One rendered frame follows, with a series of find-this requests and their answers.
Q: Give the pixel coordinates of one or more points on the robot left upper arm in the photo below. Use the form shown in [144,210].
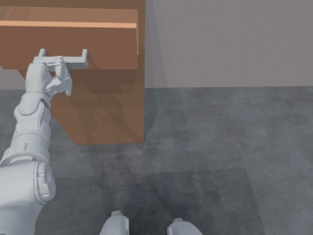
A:
[24,190]

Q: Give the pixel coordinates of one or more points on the handle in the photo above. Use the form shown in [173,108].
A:
[72,63]

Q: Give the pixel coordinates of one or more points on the cabinet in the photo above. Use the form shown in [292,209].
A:
[106,106]

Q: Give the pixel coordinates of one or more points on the left robot forearm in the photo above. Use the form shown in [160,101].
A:
[31,139]

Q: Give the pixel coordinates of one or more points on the drawer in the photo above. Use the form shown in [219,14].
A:
[109,35]

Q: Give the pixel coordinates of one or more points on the right robot shin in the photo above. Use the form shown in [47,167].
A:
[177,219]

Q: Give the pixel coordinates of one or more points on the right robot thigh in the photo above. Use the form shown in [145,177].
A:
[182,228]

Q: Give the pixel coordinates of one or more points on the robot left hand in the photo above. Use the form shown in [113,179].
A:
[39,80]

